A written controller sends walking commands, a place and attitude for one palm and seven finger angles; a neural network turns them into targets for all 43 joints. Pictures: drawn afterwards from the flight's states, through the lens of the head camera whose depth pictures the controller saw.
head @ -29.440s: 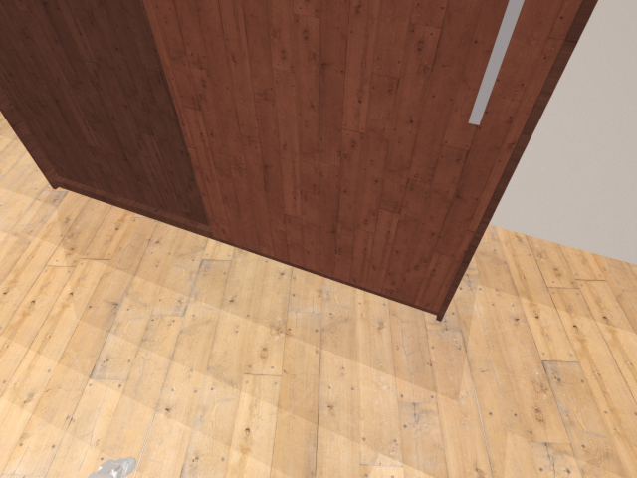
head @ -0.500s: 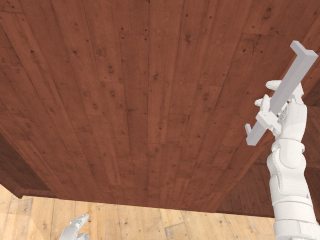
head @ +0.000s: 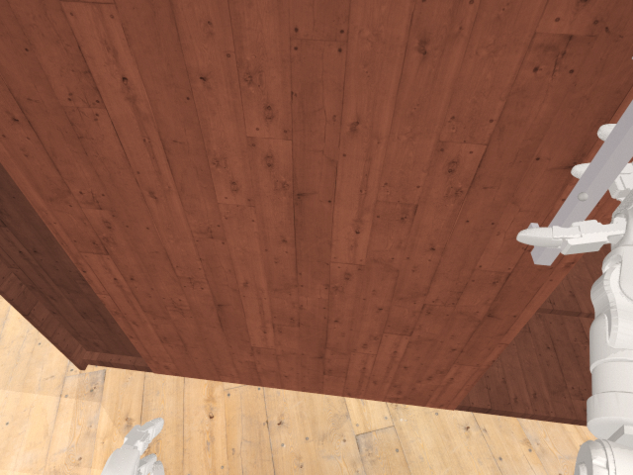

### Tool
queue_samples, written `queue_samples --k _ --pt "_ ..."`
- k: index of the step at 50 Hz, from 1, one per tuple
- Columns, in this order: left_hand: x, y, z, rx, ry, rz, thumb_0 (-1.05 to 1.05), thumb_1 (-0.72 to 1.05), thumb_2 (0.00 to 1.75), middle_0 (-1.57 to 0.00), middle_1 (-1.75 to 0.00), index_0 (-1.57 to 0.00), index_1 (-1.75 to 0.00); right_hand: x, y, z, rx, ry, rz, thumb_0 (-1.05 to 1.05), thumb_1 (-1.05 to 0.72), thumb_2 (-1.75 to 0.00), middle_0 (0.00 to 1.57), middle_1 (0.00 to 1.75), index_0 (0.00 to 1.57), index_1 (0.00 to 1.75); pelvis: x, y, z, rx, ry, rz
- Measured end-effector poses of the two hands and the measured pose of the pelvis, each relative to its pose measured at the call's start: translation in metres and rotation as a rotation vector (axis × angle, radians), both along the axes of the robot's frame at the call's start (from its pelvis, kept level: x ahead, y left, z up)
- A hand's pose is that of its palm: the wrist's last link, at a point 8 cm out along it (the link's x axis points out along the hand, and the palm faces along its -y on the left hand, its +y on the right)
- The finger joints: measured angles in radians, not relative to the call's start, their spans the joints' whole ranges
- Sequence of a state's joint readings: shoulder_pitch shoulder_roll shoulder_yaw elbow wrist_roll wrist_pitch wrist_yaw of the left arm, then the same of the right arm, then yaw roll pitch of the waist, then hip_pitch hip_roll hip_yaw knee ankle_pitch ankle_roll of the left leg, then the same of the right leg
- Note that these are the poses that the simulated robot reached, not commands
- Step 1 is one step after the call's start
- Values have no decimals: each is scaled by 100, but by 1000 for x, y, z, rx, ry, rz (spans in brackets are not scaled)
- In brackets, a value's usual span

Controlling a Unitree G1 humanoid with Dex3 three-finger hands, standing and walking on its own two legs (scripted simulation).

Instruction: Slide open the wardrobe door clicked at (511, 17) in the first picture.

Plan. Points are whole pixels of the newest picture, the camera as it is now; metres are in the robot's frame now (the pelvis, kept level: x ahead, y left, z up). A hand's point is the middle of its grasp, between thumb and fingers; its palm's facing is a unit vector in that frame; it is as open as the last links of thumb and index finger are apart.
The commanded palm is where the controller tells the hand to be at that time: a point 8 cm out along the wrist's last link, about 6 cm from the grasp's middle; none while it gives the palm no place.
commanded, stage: loosen the grip on the handle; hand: right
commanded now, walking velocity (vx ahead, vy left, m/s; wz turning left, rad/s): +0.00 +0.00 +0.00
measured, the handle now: (585, 172) +0.43 -0.29 +0.20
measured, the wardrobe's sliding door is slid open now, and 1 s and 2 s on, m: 0.65 0.65 0.65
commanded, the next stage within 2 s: slip the hand off the handle in 0.12 s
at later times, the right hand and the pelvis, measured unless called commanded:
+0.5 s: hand (601, 187) +0.40 -0.30 +0.20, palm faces +0.35 +0.93 -0.10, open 14.7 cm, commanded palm +0.35 -0.35 +0.19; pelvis +0.05 -0.02 +0.00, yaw +2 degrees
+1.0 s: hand out of the picture +0.36 -0.34 +0.20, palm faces +0.38 +0.91 -0.14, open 14.7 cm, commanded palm +0.31 -0.38 +0.19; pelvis +0.06 -0.03 +0.00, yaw +1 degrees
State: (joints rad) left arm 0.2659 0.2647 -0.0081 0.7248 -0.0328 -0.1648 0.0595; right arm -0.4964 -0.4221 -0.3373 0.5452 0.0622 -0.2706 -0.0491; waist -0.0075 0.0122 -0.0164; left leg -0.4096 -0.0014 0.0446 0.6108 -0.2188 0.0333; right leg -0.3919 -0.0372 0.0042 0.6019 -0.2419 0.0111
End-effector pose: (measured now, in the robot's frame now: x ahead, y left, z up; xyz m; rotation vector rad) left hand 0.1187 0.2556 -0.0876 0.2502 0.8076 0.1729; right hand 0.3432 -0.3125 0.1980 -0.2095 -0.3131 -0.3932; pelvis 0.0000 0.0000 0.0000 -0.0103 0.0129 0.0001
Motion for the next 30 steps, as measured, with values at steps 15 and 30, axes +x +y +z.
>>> queue_samples --k 15,30 --pt "38 -19 -2 -6 -25 7 2 90 90 -20 -30 -20 -30 12 -10 -1 13 -37 50 -1 55 -20 44 130 26 116 34 -15 0 11 40 23" --pt "101 -52 15 -40 -138 -39 1 90 90 -21 -30 -20 -30 7 -48 -6 57 43 -17 -1 56 -19 47 126 27 115 59 -27 2 13 52 27"
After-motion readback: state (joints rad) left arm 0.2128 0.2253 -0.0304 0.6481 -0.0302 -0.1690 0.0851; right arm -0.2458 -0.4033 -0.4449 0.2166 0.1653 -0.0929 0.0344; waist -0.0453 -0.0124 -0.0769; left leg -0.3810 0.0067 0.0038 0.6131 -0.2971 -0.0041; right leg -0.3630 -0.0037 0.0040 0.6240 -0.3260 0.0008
